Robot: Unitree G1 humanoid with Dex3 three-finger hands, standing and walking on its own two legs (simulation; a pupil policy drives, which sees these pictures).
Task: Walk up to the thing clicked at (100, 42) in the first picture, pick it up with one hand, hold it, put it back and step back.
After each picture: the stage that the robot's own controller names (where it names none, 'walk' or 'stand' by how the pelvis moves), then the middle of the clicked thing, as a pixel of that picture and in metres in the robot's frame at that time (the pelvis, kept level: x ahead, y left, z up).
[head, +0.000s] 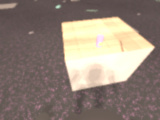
stand; (99, 41) +0.75 -0.05 +0.01
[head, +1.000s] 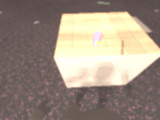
rise first; (96, 39) +0.67 +0.00 +0.04
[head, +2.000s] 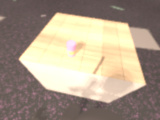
rise first; (71, 48) +0.49 +0.21 +0.04
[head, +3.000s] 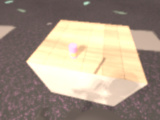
stand; (73, 51) +0.52 +0.18 +0.04
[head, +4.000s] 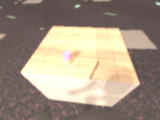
stand; (67, 57) +0.48 +0.22 +0.01
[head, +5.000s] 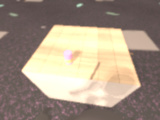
stand; (68, 57) +0.48 +0.21 +0.01
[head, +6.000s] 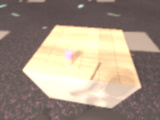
stand; (69, 57) +0.49 +0.20 +0.01
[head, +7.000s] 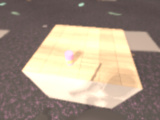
stand; (69, 58) +0.48 +0.20 +0.01
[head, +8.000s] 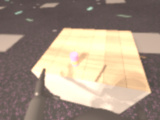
rise first; (74, 59) +0.48 +0.19 +0.01
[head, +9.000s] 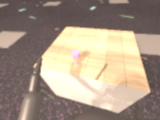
go down; (76, 57) +0.50 +0.19 +0.01
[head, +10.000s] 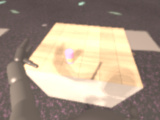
go down; (69, 56) +0.49 +0.18 +0.02
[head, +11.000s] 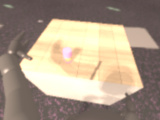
go down; (67, 55) +0.49 +0.18 +0.02
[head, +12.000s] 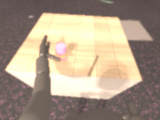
close in; (62, 51) +0.48 +0.20 +0.05
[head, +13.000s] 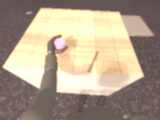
close; (61, 48) +0.49 +0.19 +0.07
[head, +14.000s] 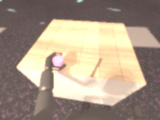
lift; (59, 64) +0.37 +0.22 +0.06
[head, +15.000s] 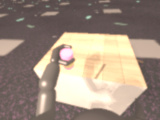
lift; (67, 59) +0.32 +0.16 +0.20
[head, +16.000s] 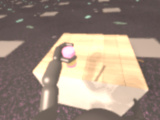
hold; (70, 57) +0.34 +0.15 +0.21
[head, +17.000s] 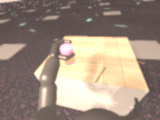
crouch; (68, 55) +0.33 +0.16 +0.24
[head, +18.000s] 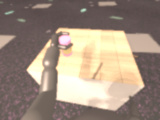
crouch; (66, 46) +0.42 +0.18 +0.20
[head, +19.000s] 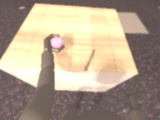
lower; (58, 47) +0.49 +0.19 +0.05
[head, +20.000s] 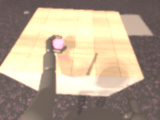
lower; (60, 49) +0.48 +0.19 +0.07
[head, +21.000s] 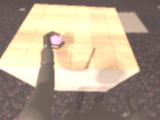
lower; (58, 45) +0.50 +0.19 +0.07
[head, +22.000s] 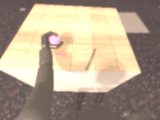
lower; (56, 45) +0.50 +0.20 +0.08
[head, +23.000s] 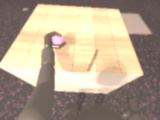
loosen; (59, 45) +0.50 +0.19 +0.08
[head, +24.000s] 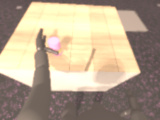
withdraw; (55, 47) +0.48 +0.20 +0.07
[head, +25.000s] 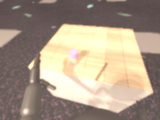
sink last; (74, 57) +0.47 +0.19 +0.04
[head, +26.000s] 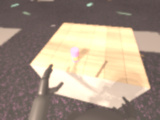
stand; (75, 55) +0.50 +0.18 +0.03
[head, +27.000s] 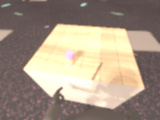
stand; (70, 57) +0.47 +0.20 +0.02
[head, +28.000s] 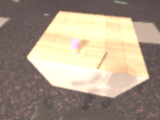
walk; (75, 46) +0.54 +0.15 +0.03
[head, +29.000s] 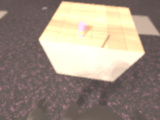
walk; (81, 29) +0.73 +0.14 +0.03
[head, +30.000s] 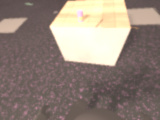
walk; (80, 16) +1.06 +0.22 +0.03
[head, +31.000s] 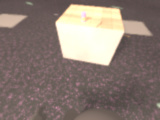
stand; (83, 17) +1.22 +0.16 +0.02
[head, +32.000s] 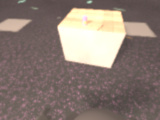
stand; (84, 20) +1.21 +0.16 +0.01
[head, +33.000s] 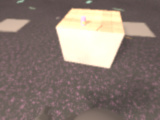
stand; (83, 21) +1.20 +0.17 +0.01
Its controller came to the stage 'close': yes
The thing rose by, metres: 0.21
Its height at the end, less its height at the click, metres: +0.00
